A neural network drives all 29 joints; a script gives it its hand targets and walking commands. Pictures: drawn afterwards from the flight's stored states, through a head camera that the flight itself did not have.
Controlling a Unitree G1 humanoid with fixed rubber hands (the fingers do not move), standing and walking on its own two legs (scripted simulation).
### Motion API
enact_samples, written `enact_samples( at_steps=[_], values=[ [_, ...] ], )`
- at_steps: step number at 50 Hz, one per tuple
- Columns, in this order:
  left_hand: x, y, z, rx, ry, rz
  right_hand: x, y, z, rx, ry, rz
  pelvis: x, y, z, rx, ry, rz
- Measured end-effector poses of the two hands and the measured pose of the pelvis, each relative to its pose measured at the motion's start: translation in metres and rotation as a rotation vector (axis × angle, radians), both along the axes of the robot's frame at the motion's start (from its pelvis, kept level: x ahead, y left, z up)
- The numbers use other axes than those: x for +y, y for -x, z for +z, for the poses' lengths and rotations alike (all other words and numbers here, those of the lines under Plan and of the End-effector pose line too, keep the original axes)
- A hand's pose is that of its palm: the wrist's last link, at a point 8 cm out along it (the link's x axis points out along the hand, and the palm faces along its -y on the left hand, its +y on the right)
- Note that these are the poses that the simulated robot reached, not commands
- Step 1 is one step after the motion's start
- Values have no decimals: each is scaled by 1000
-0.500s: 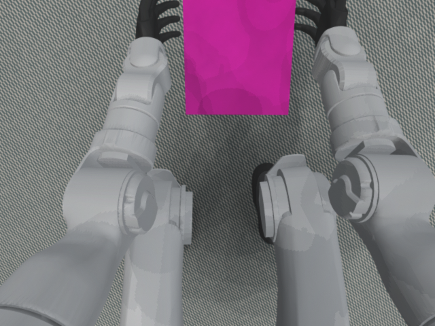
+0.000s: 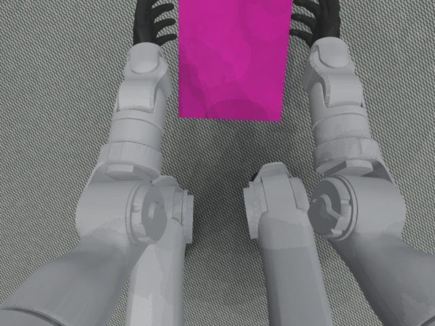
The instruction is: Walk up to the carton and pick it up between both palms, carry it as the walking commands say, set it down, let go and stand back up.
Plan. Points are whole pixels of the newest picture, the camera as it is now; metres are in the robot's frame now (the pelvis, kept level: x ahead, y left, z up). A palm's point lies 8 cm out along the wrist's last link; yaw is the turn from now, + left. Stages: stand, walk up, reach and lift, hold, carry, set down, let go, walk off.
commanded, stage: reach and lift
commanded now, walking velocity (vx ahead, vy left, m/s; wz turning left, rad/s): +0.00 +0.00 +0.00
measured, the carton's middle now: (231, 44) +0.53 -0.08 -0.24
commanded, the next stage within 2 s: none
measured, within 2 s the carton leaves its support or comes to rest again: neither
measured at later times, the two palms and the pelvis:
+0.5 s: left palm (132, 42) +0.50 +0.06 -0.07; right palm (346, 23) +0.49 -0.20 -0.06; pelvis -0.01 -0.01 +0.04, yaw -1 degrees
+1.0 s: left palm (112, 40) +0.49 +0.06 +0.00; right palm (378, 14) +0.47 -0.19 +0.01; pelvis +0.01 -0.01 +0.08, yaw -2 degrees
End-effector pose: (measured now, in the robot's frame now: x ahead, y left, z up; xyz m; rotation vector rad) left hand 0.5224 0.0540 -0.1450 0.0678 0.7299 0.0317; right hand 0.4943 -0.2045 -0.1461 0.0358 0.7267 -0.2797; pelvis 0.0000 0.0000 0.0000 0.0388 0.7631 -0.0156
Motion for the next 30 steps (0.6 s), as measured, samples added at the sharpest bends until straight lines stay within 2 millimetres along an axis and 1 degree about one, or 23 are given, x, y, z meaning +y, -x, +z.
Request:
enact_samples(
  at_steps=[5, 9, 12, 20, 25, 30],
  values=[
    [-3, 13, 3, 22, -12, 2, -2, 7, 6, 14, 7, -23, -2, -1, 7, 10, -6, -13],
    [-4, 23, 11, 28, -17, 21, 3, 9, 18, 10, 28, -71, -4, 1, 13, -3, -17, -23],
    [-2, 24, 22, 11, -18, 40, 6, 7, 32, -10, 34, -72, -6, 3, 17, -9, -26, -30],
    [1, 16, 62, -32, -14, 47, 6, 4, 70, -56, 20, -36, -9, 8, 27, -2, -29, -35],
    [3, 19, 76, -18, -26, 28, 5, 7, 83, -43, -8, -5, -8, 6, 37, 14, -24, -36],
    [1, 24, 82, 2, -22, 20, 3, 14, 89, -26, 2, -16, -5, 3, 47, 29, -23, -39]
  ],
)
